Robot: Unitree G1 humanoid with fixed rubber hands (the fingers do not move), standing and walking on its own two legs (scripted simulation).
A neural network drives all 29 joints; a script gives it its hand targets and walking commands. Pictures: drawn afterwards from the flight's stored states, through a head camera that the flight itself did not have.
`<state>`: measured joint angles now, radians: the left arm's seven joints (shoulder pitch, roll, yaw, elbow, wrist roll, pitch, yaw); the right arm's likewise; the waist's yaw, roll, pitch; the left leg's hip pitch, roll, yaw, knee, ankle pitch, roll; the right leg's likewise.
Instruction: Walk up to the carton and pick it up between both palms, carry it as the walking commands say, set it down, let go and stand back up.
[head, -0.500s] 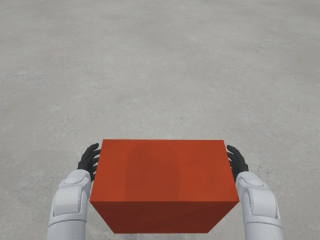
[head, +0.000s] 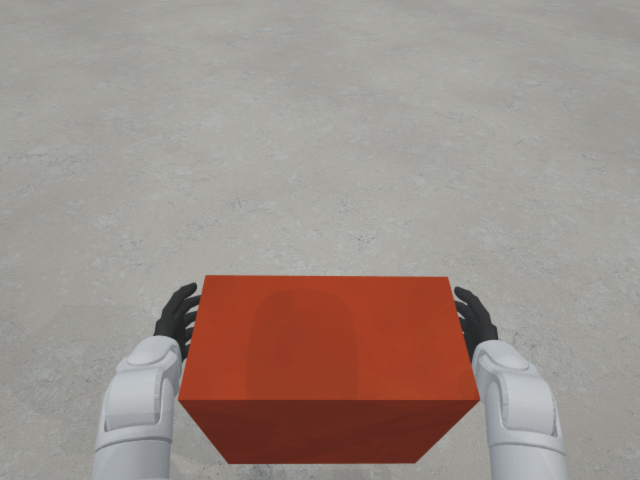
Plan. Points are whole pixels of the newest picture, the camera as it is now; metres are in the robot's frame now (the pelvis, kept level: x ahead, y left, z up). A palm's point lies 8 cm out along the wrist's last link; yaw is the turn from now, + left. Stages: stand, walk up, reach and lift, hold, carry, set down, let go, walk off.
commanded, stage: carry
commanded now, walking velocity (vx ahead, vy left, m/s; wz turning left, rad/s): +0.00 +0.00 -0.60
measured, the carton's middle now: (324, 382) +0.26 +0.00 -0.03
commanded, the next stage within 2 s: none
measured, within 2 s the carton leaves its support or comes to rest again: neither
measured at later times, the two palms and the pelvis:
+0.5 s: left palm (276, 277) +0.35 +0.07 +0.08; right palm (592, 353) +0.24 -0.29 +0.08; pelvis -0.03 -0.01 -0.02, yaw -15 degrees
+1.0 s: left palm (376, 302) +0.32 -0.06 +0.06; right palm out of the picture +0.10 -0.37 +0.06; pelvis -0.08 -0.01 -0.03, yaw -34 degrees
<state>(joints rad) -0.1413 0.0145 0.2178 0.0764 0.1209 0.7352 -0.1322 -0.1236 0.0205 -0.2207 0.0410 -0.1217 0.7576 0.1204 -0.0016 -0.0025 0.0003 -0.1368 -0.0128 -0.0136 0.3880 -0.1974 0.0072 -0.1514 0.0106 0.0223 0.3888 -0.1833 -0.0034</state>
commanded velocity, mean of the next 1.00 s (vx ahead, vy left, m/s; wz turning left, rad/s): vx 0.00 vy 0.00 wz -0.60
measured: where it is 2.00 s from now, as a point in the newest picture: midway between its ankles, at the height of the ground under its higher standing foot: outside the picture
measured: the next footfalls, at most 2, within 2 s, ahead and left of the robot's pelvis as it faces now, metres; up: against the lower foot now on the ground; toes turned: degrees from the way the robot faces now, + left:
left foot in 0.56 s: +0.02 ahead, +0.11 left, +0.00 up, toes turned -14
right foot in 0.88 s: -0.11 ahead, -0.13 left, +0.00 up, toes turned -38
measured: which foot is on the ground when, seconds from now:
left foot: down 0.00-0.22, up 0.24-0.54, down 0.56-0.90, up 0.92-1.00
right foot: down 0.00-0.56, up 0.58-0.86, down 0.88-1.00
